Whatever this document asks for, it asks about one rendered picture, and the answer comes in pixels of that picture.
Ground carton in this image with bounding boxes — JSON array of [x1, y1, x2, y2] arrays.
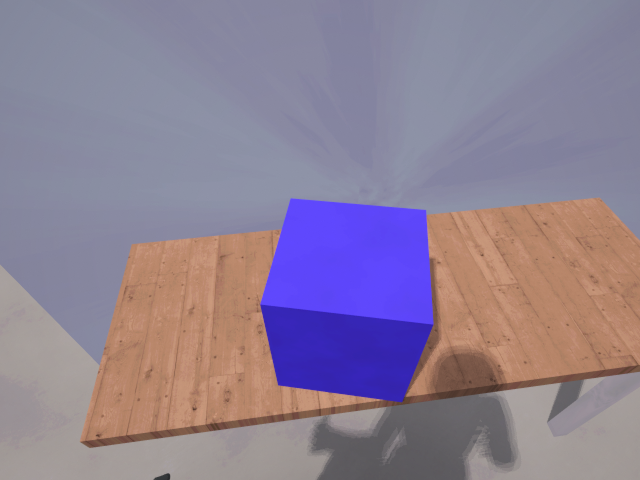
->
[[260, 198, 434, 402]]

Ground table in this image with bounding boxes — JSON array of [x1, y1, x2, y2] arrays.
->
[[80, 198, 640, 448]]

